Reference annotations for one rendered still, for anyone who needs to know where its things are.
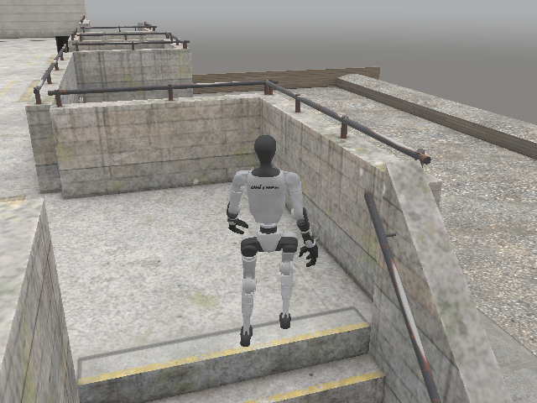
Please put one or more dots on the right robot upper arm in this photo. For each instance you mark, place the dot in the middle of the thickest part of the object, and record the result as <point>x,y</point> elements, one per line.
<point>293,180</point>

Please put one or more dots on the right robot foot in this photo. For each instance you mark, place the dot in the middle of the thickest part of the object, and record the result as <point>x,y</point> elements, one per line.
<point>284,322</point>

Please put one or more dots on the left robot upper arm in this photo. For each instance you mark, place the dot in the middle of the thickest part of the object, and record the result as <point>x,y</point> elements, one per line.
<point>239,180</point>

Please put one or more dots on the left robot foot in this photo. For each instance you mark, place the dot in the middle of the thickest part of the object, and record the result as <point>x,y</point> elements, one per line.
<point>245,339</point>

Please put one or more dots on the robot left hand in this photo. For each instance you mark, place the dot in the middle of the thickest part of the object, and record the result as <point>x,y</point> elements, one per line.
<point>239,223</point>

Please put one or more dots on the robot right hand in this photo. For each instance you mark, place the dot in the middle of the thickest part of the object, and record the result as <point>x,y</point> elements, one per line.
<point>313,254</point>

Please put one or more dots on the robot foot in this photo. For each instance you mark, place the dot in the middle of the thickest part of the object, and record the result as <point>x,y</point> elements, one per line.
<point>245,339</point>
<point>284,322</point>

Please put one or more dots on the robot right forearm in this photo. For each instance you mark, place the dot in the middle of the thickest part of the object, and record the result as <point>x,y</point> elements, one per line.
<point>305,230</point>

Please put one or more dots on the robot left forearm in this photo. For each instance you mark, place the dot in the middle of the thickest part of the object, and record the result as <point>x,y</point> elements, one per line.
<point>231,218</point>

